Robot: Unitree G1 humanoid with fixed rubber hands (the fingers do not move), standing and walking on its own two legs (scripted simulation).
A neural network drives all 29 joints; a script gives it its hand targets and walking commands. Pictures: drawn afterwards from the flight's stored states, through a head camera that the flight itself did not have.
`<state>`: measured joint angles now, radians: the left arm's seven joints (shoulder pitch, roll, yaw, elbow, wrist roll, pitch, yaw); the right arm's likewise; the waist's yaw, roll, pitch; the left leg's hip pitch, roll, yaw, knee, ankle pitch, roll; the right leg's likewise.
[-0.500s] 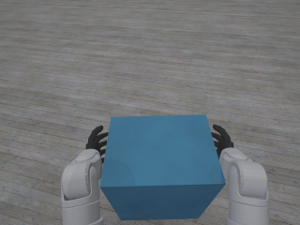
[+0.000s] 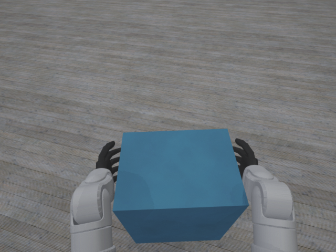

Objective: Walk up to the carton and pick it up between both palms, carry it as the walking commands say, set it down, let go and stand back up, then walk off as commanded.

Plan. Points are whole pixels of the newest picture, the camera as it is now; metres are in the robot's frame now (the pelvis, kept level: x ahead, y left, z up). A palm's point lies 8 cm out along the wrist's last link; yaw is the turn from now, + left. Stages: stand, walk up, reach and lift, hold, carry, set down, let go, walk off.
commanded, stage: carry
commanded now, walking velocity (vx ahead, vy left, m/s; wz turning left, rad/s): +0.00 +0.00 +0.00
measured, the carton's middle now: (176, 192) +0.26 +0.00 +0.00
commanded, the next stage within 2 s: none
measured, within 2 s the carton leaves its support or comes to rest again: neither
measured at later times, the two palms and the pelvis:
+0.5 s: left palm (105, 173) +0.28 +0.16 +0.07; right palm (243, 169) +0.27 -0.16 +0.06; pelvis +0.01 +0.00 +0.00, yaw +0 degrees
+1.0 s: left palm (105, 177) +0.27 +0.16 +0.06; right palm (243, 173) +0.27 -0.16 +0.05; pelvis +0.00 +0.00 +0.00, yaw +1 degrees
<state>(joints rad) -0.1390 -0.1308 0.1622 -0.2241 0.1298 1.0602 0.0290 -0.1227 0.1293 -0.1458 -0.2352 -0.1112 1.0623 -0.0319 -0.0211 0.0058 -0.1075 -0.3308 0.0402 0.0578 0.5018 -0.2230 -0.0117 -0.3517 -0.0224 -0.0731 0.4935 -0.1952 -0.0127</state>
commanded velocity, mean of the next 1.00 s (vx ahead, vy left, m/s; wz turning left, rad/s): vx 0.00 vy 0.00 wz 0.00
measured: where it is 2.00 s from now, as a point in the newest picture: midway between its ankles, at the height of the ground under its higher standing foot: outside the picture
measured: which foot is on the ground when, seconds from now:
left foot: down 0.00-1.00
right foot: down 0.00-1.00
